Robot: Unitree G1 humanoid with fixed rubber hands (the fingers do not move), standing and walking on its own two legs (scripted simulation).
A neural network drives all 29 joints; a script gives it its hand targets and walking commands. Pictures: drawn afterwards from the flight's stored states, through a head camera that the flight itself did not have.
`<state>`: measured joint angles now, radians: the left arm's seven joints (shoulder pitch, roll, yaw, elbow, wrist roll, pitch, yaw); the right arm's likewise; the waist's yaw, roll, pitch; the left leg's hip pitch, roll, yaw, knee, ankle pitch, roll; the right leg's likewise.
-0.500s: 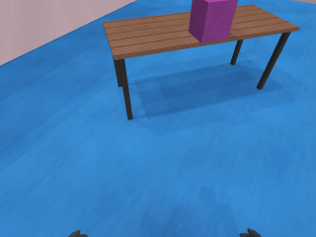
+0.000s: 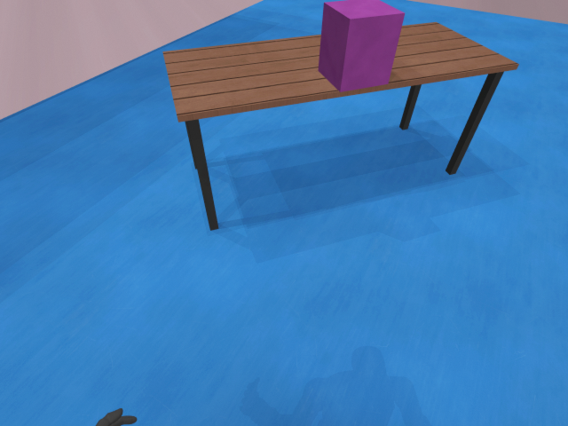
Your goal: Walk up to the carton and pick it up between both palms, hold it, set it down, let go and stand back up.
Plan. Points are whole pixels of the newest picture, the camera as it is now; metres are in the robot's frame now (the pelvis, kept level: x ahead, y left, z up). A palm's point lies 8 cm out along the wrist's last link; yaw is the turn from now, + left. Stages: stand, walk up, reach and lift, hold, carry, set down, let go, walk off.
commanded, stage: walk up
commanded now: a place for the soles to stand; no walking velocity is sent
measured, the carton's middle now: (357, 44) +1.37 -0.33 +0.00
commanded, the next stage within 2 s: none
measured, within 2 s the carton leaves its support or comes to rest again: neither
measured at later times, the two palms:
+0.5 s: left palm out of the picture +0.18 +0.19 -0.13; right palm (478, 321) +0.30 -0.34 -0.07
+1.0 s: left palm (250, 330) +0.34 +0.06 -0.13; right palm (457, 212) +0.57 -0.41 -0.08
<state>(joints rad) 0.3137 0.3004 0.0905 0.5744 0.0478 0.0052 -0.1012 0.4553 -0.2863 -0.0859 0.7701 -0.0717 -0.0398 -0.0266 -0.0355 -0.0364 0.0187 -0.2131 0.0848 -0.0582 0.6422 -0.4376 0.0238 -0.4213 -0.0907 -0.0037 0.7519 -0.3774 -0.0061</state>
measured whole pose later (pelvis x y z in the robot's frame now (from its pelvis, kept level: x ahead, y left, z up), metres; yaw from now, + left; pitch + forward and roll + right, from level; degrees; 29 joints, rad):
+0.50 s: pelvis +0.17 -0.09 +0.00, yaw +8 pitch -3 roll +2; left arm 0.36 0.32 0.05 0.66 0.06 0.07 -0.08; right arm 0.33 -0.24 -0.03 0.64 -0.07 -0.07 -0.07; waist 0.03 -0.12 0.06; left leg -0.32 0.02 0.06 0.68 -0.31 0.03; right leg -0.55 -0.11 -0.02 1.20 -0.42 0.03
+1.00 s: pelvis +0.38 -0.20 -0.02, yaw +15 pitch -3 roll +0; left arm 0.41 0.31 0.01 0.67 0.05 0.04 -0.03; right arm 0.29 -0.23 -0.05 0.58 -0.05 -0.06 -0.04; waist 0.05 -0.05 0.09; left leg -0.44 -0.02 0.09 0.73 -0.22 0.08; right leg -0.29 -0.06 -0.19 0.90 -0.51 -0.04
